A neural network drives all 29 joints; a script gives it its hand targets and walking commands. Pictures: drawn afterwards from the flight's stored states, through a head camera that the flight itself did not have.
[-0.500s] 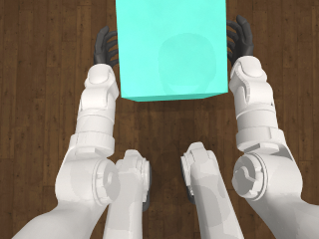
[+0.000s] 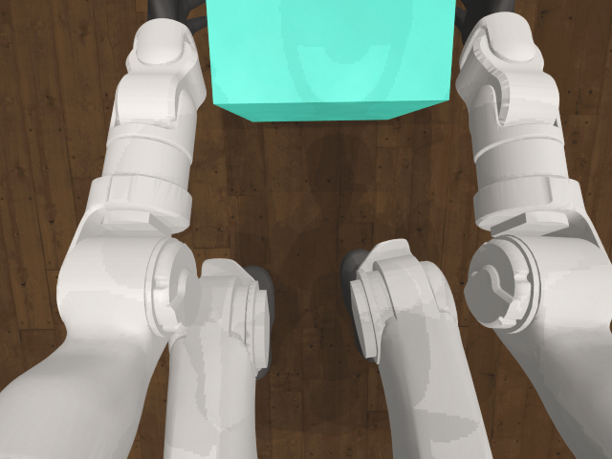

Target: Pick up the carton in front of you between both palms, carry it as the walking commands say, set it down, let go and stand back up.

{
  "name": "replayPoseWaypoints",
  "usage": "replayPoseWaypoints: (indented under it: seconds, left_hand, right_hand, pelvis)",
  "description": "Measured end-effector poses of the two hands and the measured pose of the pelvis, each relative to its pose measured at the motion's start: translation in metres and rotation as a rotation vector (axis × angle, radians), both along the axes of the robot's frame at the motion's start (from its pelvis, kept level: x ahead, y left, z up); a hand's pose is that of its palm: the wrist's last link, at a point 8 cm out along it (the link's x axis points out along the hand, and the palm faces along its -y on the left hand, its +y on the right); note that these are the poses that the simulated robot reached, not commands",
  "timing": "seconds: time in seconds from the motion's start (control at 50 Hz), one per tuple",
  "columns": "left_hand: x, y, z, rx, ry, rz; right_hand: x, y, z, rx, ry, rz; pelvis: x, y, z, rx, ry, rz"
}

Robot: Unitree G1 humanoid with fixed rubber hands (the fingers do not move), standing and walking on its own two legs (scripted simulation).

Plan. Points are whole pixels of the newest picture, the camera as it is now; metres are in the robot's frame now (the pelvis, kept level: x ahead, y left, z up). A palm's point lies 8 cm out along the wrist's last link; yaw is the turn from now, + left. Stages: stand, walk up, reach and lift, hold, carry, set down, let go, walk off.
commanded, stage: set down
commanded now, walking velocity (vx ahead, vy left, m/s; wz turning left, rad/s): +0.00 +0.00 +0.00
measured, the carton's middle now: (323, 23) +0.56 -0.06 -0.23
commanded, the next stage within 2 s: none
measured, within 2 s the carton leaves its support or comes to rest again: rests again in 0.42 s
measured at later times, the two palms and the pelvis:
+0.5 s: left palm (187, 42) +0.55 +0.09 -0.20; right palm (475, 37) +0.52 -0.21 -0.18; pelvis +0.00 +0.00 -0.02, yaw +0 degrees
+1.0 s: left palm (186, 40) +0.55 +0.10 -0.20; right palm (477, 36) +0.52 -0.21 -0.19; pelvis -0.01 +0.00 -0.03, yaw -1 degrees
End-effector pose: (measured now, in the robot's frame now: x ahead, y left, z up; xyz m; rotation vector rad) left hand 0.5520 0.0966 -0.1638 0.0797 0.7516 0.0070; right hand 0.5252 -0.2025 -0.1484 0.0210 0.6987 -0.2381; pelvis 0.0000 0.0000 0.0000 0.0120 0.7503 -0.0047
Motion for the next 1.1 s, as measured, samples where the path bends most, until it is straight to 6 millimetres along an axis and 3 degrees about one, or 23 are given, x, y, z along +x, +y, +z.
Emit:
replayPoseWaypoints:
  seconds: [0.14, 0.28, 0.5, 1.1]
  left_hand:
    - [0.0, 0.008, -0.027, -0.018, 0.03, 0.003]
    - [0.01, 0.006, -0.017, 0.001, 0.003, 0.001]
    - [-0.006, -0.003, -0.036, -0.054, 0.029, 0.012]
    - [-0.001, 0.001, -0.043, -0.088, -0.011, -0.077]
  right_hand:
    - [0.0, 0.007, -0.023, -0.013, 0.034, 0.014]
    - [0.014, 0.006, -0.016, 0.005, 0.006, 0.014]
    - [-0.009, -0.006, -0.034, 0.001, 0.053, 0.025]
    - [-0.007, -0.013, -0.042, 0.005, 0.042, 0.071]
  pelvis:
    - [0.002, 0.0, -0.013, -0.009, -0.05, 0.009]
    - [0.005, 0.005, -0.02, -0.019, -0.057, 0.021]
    - [0.0, 0.003, -0.021, -0.016, -0.091, 0.014]
    - [-0.007, 0.005, -0.033, -0.034, -0.193, 0.004]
